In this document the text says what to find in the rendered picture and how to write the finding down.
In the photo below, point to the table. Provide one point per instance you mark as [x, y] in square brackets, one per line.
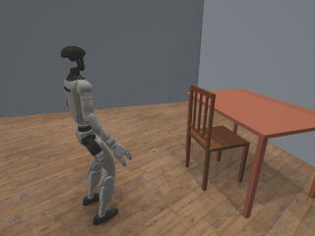
[263, 116]

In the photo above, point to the chair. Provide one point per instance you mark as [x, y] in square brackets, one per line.
[212, 138]

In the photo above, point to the humanoid robot head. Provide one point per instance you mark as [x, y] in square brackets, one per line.
[74, 53]

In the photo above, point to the humanoid robot torso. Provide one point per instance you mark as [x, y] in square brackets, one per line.
[84, 130]

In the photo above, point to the robot right hand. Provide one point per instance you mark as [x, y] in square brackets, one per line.
[119, 151]

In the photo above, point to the right robot upper arm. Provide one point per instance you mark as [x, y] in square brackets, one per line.
[85, 91]

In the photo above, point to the left robot upper arm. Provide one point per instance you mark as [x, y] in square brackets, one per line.
[66, 100]

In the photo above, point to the right robot forearm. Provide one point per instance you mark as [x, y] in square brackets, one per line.
[100, 131]

